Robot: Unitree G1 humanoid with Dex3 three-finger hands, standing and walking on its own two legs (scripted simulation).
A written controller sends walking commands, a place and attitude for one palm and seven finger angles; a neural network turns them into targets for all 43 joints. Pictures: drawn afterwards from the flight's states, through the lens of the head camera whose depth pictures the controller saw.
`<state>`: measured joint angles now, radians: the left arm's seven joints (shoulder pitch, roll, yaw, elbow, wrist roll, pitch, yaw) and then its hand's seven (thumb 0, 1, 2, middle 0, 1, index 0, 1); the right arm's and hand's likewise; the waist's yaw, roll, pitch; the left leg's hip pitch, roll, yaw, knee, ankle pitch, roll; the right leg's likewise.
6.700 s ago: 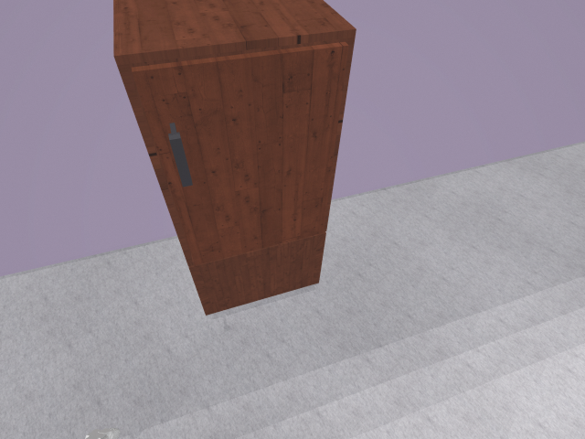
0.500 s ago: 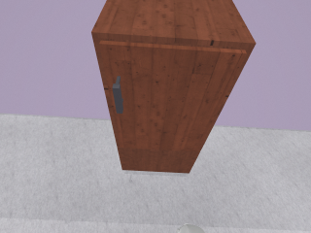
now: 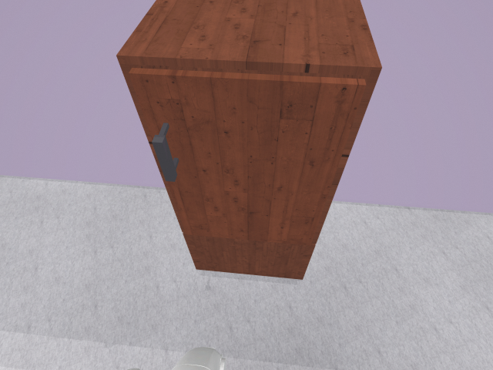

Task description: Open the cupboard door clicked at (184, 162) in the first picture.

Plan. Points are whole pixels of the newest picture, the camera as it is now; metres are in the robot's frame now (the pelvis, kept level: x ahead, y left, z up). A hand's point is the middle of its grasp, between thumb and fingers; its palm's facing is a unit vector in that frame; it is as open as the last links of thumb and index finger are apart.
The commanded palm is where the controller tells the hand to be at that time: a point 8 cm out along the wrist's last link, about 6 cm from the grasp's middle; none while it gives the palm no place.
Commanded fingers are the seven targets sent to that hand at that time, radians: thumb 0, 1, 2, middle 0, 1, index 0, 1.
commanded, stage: come to a stop and stand still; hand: left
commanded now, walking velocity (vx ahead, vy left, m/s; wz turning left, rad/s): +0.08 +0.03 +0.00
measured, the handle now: (168, 152) +0.52 +0.22 +0.01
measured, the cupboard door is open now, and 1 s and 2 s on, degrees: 0 0 0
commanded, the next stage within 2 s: look again from close up in 0.92 s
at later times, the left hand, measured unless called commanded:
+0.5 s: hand out of the picture -0.05 +0.21 -0.17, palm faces +0.04 -0.98 -0.20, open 7.3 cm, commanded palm none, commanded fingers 0.00 0.90 0.90 -0.20 -0.30 -0.20 -0.30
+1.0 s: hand out of the picture -0.08 +0.20 -0.17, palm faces +0.03 -0.99 -0.15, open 7.3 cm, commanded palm none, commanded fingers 0.00 0.90 0.90 -0.20 -0.30 -0.20 -0.30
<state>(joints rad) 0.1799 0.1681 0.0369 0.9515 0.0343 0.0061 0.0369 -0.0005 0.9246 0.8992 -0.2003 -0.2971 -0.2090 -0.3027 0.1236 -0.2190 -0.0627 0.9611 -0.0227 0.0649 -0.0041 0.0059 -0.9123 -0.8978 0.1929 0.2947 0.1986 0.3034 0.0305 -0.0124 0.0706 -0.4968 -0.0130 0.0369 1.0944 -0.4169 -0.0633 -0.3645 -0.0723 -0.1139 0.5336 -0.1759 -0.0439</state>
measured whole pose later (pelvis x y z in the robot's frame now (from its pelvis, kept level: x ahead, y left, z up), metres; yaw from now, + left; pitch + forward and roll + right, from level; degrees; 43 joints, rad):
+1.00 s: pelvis -0.06 +0.05 +0.01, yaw +0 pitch -1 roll +0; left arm 0.32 0.12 0.00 1.12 0.01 0.00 0.03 0.01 0.92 0.90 -0.19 -0.30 -0.20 -0.30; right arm 0.32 -0.10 0.00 1.13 -0.01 -0.01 -0.03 0.01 -0.91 -0.90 0.20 0.30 0.20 0.30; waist 0.00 -0.01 0.03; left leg -0.23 -0.01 0.06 0.41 -0.17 0.02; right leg -0.17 0.01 -0.03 0.44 -0.26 -0.02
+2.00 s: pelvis -0.07 +0.04 -0.06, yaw +0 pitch +11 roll +1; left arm 0.34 0.21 0.18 0.25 -0.25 -0.53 -0.37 0.00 0.69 0.80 -0.21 -0.44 -0.22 -0.45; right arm 0.14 -0.26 -0.06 0.56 0.01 -0.24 0.00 0.01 -0.91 -0.90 0.20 0.30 0.20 0.30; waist -0.01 -0.05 -0.13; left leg -0.75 0.01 0.05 0.97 -0.41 0.01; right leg -0.69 0.00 -0.06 1.01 -0.51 -0.05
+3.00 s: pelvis -0.08 +0.08 -0.05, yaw +1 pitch +11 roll -4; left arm 0.09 0.39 0.34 0.28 -0.32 -0.26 -0.44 -0.01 -0.44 0.33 -0.29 -1.16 -0.30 -1.17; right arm 0.25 -0.26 0.05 0.51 0.04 -0.21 -0.06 0.01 -0.90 -0.90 0.20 0.30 0.21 0.31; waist 0.00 0.02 -0.11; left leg -0.76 0.01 0.02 0.98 -0.41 0.07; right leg -0.64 0.00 -0.08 0.92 -0.46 0.01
